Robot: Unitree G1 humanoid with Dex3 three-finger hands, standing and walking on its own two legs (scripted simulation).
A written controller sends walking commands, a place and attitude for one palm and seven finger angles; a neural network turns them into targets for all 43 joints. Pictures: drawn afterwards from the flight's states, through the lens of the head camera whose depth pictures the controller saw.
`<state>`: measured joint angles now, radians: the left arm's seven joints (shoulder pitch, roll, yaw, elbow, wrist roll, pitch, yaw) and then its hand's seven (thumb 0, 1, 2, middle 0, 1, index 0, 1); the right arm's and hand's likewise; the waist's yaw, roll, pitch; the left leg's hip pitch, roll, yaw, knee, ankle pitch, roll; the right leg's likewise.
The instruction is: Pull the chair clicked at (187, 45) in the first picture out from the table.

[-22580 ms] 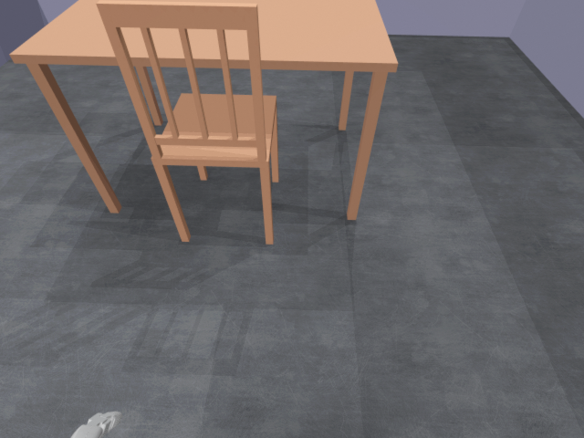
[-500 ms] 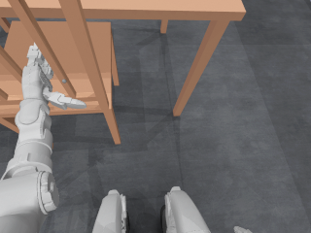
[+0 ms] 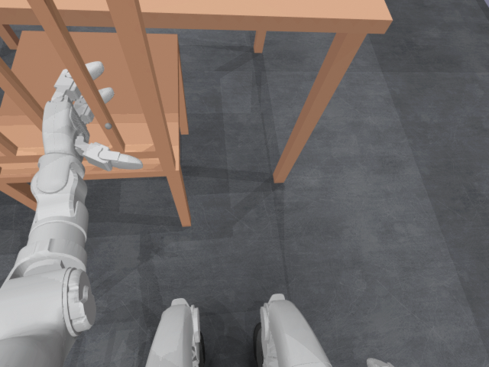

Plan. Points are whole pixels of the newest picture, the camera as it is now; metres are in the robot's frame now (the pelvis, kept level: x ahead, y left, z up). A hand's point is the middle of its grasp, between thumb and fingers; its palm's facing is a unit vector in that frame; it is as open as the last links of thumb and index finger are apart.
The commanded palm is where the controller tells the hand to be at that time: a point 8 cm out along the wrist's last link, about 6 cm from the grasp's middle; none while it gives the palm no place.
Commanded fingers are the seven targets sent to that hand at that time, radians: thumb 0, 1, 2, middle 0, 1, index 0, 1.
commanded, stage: hook a spindle and tug to test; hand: left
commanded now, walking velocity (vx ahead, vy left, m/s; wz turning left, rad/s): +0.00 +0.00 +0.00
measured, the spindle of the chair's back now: (14, 89) +0.51 +0.31 +0.07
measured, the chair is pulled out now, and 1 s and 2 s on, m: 0.00 0.01 0.11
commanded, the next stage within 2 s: step backward, pulling the chair out in 1.12 s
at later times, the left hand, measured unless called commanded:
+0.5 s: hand (112, 122) +0.49 +0.19 +0.03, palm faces +0.05 -1.00 -0.02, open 5.7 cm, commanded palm +0.45 +0.22 +0.03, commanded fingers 0.00 0.90 0.90 -0.50 -1.45 -0.50 -1.45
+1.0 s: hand (110, 130) +0.47 +0.19 +0.03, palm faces +0.04 -1.00 -0.01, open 5.1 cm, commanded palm +0.43 +0.23 +0.03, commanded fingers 0.00 0.90 0.90 -0.50 -1.45 -0.50 -1.45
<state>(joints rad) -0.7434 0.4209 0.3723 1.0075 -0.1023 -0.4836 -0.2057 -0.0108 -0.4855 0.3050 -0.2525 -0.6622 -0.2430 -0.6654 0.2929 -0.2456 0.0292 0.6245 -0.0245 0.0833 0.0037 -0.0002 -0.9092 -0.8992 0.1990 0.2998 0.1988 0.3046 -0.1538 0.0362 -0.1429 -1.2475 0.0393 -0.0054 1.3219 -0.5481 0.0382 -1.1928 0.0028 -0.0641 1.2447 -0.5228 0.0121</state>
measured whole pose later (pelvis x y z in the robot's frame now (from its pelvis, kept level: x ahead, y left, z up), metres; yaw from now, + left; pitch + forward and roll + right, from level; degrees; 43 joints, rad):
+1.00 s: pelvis +0.03 +0.00 +0.02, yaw -1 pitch +27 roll -3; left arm -0.50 0.35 0.34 0.74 -0.17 -0.43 -0.19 0.02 0.80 0.81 -0.40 -1.43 -0.41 -1.45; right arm 0.29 -0.24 0.01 0.58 -0.01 0.08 0.03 0.00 -0.91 -0.90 0.20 0.30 0.20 0.30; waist -0.13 0.03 -0.17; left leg -1.14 0.05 0.02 1.24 -0.57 0.04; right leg -1.10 0.01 -0.03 1.17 -0.54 0.02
